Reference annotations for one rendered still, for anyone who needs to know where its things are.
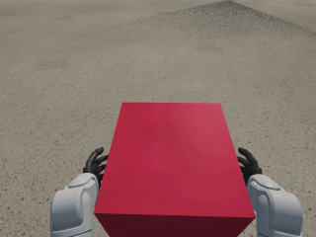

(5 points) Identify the robot left hand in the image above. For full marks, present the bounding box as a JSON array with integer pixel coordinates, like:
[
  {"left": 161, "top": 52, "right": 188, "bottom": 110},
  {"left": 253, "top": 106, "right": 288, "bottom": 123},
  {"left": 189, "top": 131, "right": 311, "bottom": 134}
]
[{"left": 83, "top": 147, "right": 109, "bottom": 189}]

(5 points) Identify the right robot forearm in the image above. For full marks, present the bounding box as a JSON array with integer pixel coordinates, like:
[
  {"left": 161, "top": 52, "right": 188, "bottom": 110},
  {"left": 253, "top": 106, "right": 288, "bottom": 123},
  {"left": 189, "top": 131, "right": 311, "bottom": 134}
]
[{"left": 246, "top": 174, "right": 304, "bottom": 237}]

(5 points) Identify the robot right hand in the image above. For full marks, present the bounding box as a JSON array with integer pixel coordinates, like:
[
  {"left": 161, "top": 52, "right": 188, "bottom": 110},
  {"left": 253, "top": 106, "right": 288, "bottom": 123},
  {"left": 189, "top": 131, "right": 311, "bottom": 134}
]
[{"left": 237, "top": 147, "right": 263, "bottom": 187}]

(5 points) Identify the left robot forearm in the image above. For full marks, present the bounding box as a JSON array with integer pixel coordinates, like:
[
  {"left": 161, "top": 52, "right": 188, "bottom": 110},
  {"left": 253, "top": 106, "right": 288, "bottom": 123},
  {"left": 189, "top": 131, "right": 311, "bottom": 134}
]
[{"left": 49, "top": 173, "right": 100, "bottom": 237}]

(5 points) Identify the carton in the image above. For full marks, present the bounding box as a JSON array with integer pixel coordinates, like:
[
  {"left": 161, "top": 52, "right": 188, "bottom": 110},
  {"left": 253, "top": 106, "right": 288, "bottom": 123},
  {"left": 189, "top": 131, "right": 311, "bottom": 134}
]
[{"left": 93, "top": 102, "right": 256, "bottom": 237}]

